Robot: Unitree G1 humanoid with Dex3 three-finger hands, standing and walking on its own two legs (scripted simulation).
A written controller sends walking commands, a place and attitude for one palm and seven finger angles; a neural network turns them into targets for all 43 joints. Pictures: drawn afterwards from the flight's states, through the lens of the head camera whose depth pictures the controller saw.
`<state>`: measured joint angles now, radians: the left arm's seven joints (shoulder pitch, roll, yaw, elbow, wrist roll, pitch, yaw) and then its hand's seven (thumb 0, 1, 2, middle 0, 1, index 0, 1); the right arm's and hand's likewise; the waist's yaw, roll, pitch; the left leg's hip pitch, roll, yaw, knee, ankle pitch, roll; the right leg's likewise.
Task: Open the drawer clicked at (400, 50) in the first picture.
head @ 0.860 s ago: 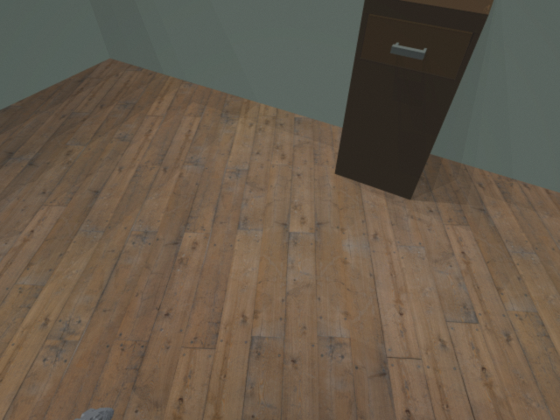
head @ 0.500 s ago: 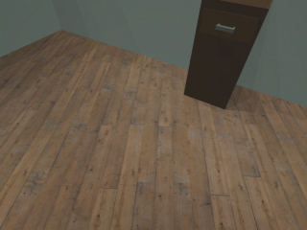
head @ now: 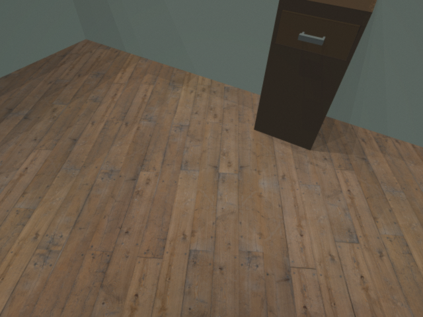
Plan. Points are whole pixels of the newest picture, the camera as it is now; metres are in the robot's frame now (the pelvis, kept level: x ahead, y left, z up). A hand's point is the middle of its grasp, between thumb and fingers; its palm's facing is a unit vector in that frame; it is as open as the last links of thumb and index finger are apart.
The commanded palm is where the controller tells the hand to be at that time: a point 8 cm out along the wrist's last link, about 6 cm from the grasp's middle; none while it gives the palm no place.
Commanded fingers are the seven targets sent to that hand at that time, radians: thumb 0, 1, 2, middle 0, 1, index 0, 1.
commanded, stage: look at it before walking up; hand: left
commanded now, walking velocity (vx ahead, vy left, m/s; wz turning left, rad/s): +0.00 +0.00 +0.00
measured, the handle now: (312, 37) +1.38 -0.43 -0.04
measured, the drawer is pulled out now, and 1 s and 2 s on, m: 0.00 0.00 0.00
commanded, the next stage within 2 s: walk to a spot facing it in 0.58 s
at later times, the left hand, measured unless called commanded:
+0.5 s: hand out of the picture +0.07 +0.25 -0.16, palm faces -0.03 -0.94 -0.34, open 7.3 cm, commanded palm none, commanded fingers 0.00 0.90 0.90 -0.20 -0.30 -0.20 -0.30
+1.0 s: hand out of the picture +0.06 +0.19 -0.19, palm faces -0.11 -0.97 -0.21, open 7.3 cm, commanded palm none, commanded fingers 0.00 0.90 0.90 -0.20 -0.30 -0.20 -0.30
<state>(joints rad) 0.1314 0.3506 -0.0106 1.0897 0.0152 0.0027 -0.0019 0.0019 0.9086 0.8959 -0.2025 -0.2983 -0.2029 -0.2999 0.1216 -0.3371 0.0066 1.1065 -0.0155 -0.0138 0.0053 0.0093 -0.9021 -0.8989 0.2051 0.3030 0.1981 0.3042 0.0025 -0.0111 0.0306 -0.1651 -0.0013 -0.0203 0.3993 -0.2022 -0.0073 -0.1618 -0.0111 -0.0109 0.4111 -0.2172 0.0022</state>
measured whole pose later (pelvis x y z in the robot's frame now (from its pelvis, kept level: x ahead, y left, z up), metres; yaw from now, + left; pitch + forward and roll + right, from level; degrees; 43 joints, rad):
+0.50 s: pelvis +0.00 +0.00 +0.00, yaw +0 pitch -2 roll +0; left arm 0.13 0.35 -0.01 1.09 0.02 0.00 0.00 0.00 0.91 0.90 -0.20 -0.30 -0.20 -0.30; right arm 0.11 -0.34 0.01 1.11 -0.01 -0.01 0.00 0.01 -0.90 -0.90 0.21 0.30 0.20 0.30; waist 0.01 -0.01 0.03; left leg -0.14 0.00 -0.02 0.37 -0.19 -0.01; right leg -0.14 -0.01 -0.01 0.39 -0.21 0.00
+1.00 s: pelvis +0.05 -0.01 -0.02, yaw -8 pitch -1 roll +1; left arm 0.34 0.24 0.03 1.05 0.03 0.03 -0.03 0.00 0.91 0.90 -0.20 -0.30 -0.20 -0.30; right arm 0.28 -0.23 -0.01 1.06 -0.03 -0.03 0.00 0.01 -0.90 -0.90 0.20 0.30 0.20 0.30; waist 0.02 -0.02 0.00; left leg -0.16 0.05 0.11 0.56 -0.39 -0.02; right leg -0.30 0.01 0.02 0.75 -0.46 -0.02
